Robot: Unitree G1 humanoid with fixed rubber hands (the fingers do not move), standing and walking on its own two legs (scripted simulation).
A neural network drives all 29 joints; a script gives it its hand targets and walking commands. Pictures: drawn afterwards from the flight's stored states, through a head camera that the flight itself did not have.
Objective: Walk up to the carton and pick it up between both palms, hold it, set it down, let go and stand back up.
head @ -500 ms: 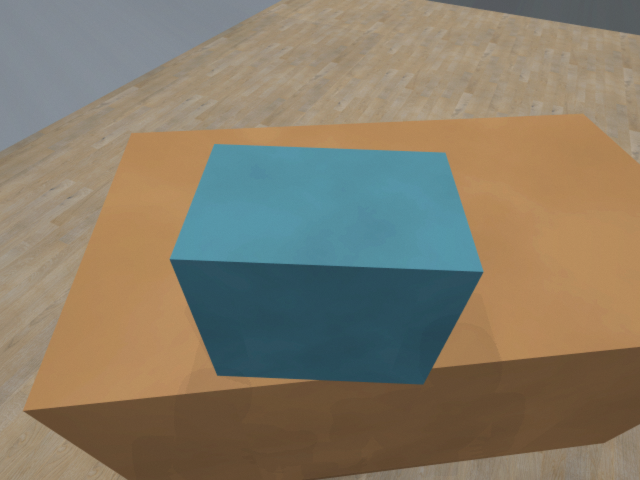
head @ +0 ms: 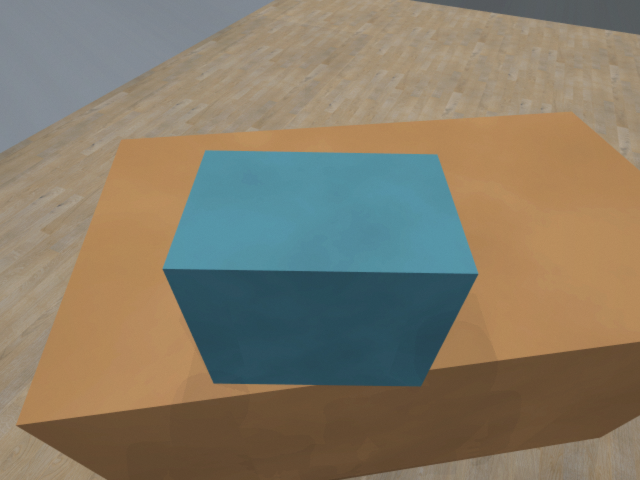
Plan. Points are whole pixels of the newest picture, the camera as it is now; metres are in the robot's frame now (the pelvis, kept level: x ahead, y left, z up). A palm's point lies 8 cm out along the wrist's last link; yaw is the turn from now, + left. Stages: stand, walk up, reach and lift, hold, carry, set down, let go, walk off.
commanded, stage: walk up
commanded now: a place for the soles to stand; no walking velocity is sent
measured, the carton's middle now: (319, 275) +0.39 +0.01 +0.04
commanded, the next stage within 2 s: reach and lift in 0.02 s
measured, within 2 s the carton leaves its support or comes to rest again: neither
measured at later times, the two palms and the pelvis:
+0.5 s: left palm out of the picture +0.13 +0.26 -0.09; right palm out of the picture +0.16 -0.25 -0.10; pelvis +0.01 -0.01 -0.01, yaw +4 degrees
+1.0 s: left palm out of the picture +0.16 +0.26 -0.05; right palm (516, 462) +0.18 -0.23 -0.05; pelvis +0.02 +0.01 +0.01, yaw +3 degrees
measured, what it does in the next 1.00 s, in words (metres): stands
